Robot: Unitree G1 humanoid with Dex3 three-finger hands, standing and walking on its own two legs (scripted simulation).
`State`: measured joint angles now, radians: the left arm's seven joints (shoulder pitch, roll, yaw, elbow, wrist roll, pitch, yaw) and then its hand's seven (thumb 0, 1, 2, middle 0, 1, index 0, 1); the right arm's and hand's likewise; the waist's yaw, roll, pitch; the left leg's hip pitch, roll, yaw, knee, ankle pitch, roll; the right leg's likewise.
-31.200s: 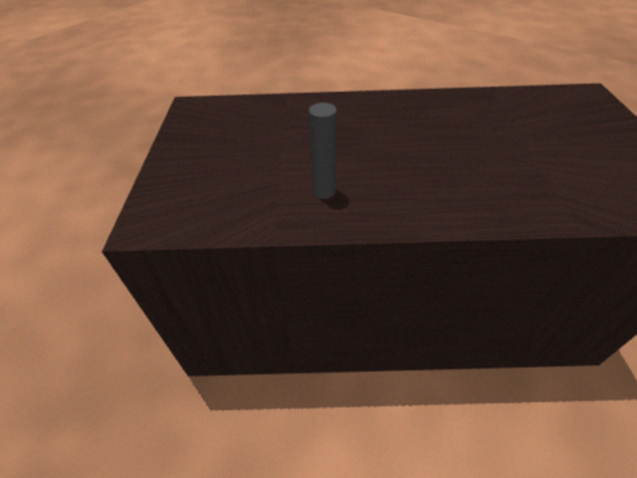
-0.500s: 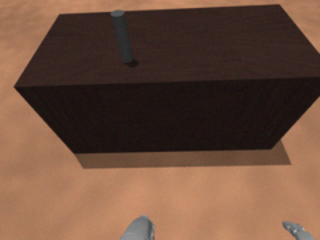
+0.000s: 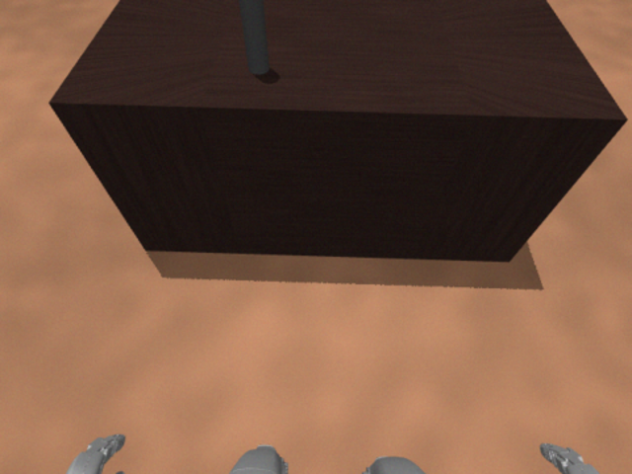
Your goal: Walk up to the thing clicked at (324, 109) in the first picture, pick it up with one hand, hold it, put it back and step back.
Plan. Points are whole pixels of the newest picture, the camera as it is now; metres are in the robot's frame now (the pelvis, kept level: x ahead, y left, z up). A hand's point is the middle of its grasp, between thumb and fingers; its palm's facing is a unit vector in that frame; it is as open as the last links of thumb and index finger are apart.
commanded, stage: step back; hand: left
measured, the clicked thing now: (254, 27) +1.04 +0.21 +0.00
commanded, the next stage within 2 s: stand in 1.32 s
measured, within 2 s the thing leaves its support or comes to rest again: neither
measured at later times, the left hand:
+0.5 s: hand out of the picture -0.09 +0.27 -0.15, palm faces +0.09 -0.91 -0.40, open 7.4 cm
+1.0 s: hand out of the picture -0.11 +0.28 -0.15, palm faces +0.08 -0.93 -0.35, open 7.4 cm
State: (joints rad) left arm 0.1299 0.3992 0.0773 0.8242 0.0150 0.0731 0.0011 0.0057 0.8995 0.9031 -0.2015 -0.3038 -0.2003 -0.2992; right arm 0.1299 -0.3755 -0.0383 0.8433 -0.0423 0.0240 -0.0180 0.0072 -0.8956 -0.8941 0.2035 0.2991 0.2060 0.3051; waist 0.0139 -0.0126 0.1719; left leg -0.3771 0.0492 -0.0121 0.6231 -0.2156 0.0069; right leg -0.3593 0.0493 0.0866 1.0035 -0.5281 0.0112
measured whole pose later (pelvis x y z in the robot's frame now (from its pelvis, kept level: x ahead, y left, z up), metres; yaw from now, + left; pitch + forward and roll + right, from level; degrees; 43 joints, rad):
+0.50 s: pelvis -0.15 -0.01 +0.00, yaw +4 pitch -3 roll +1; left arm 0.18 0.41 0.07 0.94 0.02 0.04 0.00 0.01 0.90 0.90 -0.20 -0.30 -0.20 -0.30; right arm 0.20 -0.35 -0.04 0.98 -0.04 0.02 0.01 0.01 -0.90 -0.89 0.20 0.30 0.20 0.30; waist 0.02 -0.03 0.10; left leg -0.24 -0.04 -0.01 0.63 -0.34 0.03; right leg -0.40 -0.02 0.05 0.88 -0.46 -0.01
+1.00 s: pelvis -0.14 +0.00 +0.00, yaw +4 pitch -2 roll +0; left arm 0.20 0.39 0.05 1.03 0.01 0.01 -0.01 0.01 0.90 0.90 -0.20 -0.30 -0.20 -0.30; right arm 0.16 -0.35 -0.05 1.02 -0.04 -0.03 0.01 0.01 -0.90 -0.89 0.20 0.30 0.20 0.30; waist 0.03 -0.03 0.07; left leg -0.28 0.00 0.01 0.59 -0.27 0.01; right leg -0.25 -0.04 0.01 0.69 -0.47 -0.02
